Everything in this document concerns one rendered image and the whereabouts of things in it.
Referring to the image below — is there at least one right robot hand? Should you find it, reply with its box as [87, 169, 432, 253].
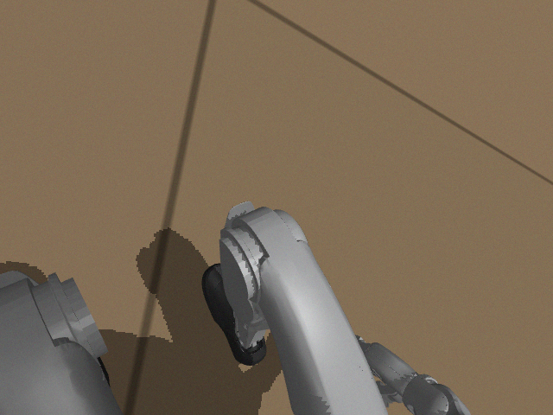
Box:
[356, 335, 419, 407]

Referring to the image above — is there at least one right robot arm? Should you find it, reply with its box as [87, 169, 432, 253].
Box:
[402, 374, 471, 415]

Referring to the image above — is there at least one right robot foot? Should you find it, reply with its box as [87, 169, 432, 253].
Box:
[202, 264, 266, 366]

